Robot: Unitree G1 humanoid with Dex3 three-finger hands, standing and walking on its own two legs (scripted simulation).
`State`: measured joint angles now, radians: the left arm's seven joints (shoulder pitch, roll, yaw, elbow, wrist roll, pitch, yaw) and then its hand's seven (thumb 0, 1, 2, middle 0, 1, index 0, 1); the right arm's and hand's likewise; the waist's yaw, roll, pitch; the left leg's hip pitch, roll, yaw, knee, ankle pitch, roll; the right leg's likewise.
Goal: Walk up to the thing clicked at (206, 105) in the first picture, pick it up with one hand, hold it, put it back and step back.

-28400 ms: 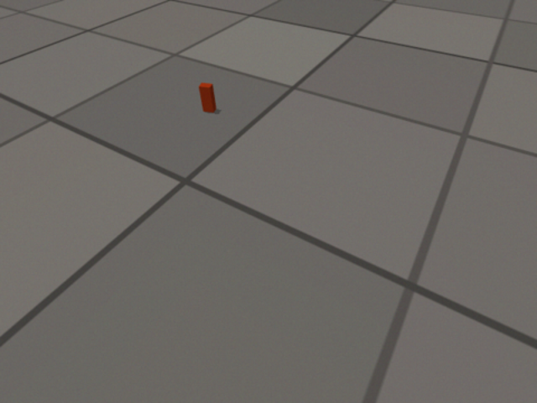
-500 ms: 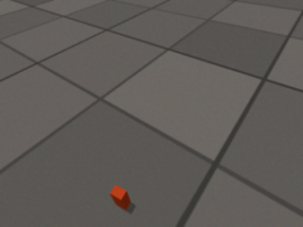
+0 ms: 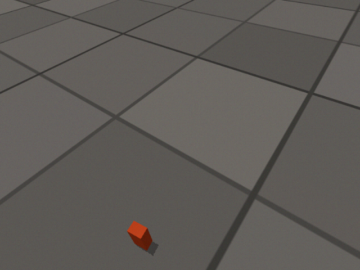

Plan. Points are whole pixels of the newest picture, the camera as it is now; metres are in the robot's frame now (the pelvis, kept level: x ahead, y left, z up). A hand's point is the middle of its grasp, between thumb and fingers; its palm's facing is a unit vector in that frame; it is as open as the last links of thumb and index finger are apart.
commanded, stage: stand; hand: left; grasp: from the side
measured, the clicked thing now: (140, 236) +0.44 +0.26 -0.69
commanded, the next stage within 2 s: step back in 0.10 s
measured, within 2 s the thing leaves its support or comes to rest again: neither
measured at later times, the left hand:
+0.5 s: hand out of the picture +0.09 +0.32 -0.18, palm faces -0.02 -0.93 -0.36, open 7.4 cm
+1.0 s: hand out of the picture -0.05 +0.29 -0.16, palm faces -0.06 -0.91 -0.41, open 7.4 cm
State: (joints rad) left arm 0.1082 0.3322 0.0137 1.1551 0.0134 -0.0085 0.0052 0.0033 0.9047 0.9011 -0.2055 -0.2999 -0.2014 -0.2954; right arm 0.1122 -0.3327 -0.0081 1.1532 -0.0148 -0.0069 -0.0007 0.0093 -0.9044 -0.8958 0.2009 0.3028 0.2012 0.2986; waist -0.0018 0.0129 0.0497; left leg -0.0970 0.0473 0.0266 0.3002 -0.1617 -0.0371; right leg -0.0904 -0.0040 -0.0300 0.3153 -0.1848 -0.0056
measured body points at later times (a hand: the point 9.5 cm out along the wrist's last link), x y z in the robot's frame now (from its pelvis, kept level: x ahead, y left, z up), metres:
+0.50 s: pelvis -0.06 +0.05 -0.02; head +0.02 +0.08 +0.42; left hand +0.09 +0.36 -0.16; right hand +0.00 -0.27 -0.13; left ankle -0.05 +0.14 -0.75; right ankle -0.05 -0.10 -0.70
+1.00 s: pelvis -0.16 +0.03 -0.02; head -0.12 +0.01 +0.43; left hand -0.05 +0.34 -0.13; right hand -0.08 -0.29 -0.15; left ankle -0.13 +0.15 -0.69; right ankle -0.16 -0.08 -0.75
